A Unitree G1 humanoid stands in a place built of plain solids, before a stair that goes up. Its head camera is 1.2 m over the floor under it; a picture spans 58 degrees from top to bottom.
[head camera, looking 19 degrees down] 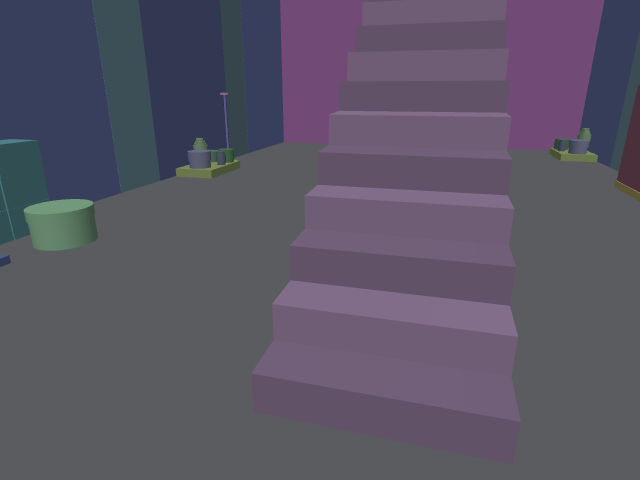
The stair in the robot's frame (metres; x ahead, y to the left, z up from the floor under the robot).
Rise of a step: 0.18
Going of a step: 0.23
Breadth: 0.95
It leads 16 degrees to the right of straight ahead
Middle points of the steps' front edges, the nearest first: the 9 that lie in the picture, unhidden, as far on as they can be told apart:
1.27 -0.20 0.18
1.49 -0.26 0.36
1.72 -0.32 0.54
1.94 -0.38 0.72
2.17 -0.45 0.90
2.40 -0.51 1.07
2.62 -0.57 1.25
2.85 -0.63 1.43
3.07 -0.70 1.61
